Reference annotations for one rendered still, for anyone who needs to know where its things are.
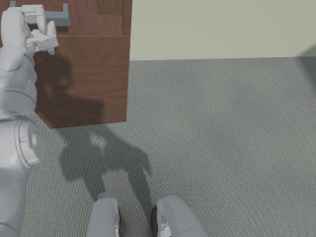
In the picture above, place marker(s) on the robot left upper arm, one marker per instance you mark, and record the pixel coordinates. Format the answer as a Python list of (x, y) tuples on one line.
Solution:
[(21, 148)]

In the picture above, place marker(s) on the robot thigh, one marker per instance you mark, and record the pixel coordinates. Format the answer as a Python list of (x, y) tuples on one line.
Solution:
[(104, 217), (181, 220)]

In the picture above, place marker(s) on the handle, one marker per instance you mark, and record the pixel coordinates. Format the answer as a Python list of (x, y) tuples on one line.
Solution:
[(61, 19)]

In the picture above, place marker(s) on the drawer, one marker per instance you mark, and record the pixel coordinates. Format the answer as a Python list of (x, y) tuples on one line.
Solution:
[(87, 17)]

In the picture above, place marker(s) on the right robot thigh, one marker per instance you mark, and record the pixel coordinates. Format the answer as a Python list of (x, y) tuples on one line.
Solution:
[(181, 220)]

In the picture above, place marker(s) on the robot left forearm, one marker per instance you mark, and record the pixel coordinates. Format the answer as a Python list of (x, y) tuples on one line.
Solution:
[(18, 93)]

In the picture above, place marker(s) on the left robot thigh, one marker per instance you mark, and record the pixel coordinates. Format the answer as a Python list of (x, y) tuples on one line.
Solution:
[(104, 217)]

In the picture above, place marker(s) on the cabinet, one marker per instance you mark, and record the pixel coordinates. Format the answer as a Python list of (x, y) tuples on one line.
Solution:
[(85, 82)]

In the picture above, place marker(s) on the robot left hand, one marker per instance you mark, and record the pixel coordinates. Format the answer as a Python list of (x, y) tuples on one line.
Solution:
[(15, 30)]

